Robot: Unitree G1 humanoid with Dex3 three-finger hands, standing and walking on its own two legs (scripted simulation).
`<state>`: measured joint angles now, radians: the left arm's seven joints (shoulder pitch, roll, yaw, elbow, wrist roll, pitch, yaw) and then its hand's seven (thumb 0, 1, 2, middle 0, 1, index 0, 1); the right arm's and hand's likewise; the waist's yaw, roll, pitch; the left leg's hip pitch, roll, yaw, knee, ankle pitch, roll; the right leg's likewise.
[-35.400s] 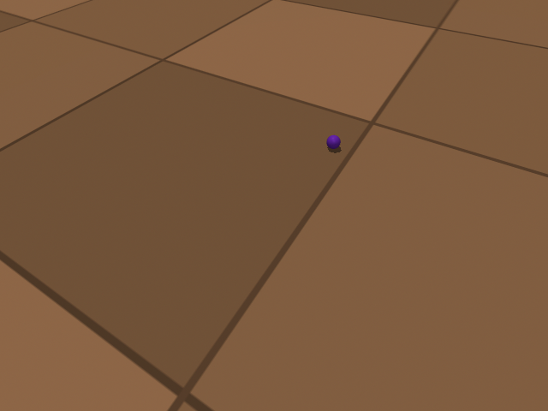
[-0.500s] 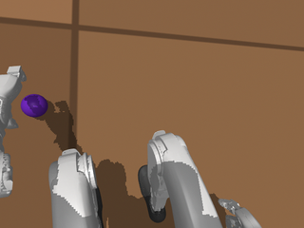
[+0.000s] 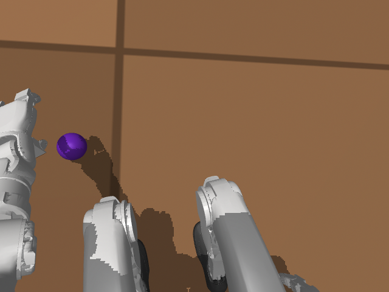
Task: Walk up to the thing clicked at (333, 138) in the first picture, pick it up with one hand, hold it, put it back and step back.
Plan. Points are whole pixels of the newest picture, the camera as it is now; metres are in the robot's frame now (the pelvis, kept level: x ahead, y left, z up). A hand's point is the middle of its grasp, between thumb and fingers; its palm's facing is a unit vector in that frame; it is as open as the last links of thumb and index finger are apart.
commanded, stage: home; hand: left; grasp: from above
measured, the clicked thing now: (72, 146) +0.49 +0.27 -0.34
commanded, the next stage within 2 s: none
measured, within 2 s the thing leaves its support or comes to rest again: neither
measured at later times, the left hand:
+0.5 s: hand out of the picture +0.27 +0.23 +0.08, palm faces -0.03 -0.90 -0.43, open 7.3 cm
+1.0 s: hand out of the picture +0.22 +0.21 +0.27, palm faces +0.17 -0.96 -0.23, open 7.4 cm
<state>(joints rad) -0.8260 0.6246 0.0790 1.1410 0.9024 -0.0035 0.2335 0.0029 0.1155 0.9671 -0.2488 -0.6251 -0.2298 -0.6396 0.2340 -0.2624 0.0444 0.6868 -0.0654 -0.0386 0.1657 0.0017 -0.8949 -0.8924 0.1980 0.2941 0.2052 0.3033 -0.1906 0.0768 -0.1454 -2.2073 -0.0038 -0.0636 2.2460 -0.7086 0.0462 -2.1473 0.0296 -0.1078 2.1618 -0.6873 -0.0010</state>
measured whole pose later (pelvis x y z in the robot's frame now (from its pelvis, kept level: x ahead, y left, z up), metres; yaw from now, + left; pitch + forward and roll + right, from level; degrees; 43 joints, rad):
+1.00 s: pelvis +0.07 +0.01 +0.33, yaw +7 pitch +12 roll -3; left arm 0.48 0.23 0.03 -0.07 -0.06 0.41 0.07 0.01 0.90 0.90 -0.20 -0.30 -0.20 -0.30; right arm 0.33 -0.23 0.05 0.51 0.04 -0.16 -0.18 0.01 -0.90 -0.90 0.20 0.29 0.21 0.30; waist -0.06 0.06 -0.18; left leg -0.74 -0.01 -0.05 1.02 -0.49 0.02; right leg -0.69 0.04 -0.04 0.95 -0.47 -0.01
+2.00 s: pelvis +0.08 +0.00 +0.33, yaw +8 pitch +10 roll -2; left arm 0.50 0.23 0.02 -0.10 -0.05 0.43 0.02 0.01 0.90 0.90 -0.20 -0.30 -0.20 -0.30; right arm 0.30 -0.23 0.04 0.53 0.02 -0.23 -0.18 0.01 -0.90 -0.90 0.20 0.29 0.21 0.30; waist -0.03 0.05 -0.16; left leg -0.67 -0.01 -0.06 0.99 -0.49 0.02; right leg -0.63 0.03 -0.05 0.92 -0.47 -0.01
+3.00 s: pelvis +0.08 +0.00 +0.33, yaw +8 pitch +10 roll -2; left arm 0.51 0.23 0.02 -0.12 -0.05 0.43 0.02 0.01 0.90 0.90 -0.20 -0.30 -0.20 -0.30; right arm 0.30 -0.23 0.04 0.51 0.02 -0.21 -0.17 0.01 -0.90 -0.90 0.20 0.29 0.21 0.30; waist -0.03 0.05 -0.16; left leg -0.68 -0.02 -0.06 1.00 -0.50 0.02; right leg -0.63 0.03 -0.05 0.94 -0.48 -0.01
